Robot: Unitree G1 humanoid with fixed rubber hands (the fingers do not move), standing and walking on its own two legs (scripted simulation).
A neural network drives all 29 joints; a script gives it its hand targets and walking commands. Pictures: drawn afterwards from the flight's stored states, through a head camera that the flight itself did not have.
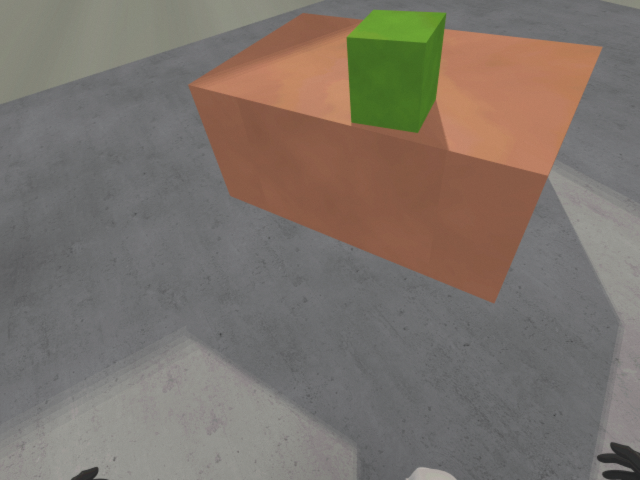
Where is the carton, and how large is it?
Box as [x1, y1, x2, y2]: [347, 10, 445, 132]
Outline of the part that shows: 373,10 347,36 351,122 417,132 435,99 445,13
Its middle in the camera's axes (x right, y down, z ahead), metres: +0.21 -0.50 +1.12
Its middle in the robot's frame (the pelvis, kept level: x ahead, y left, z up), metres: +1.16 -0.18 -0.05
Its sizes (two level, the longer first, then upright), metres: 0.210 0.200 0.250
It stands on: a pedestal, 0.58 m high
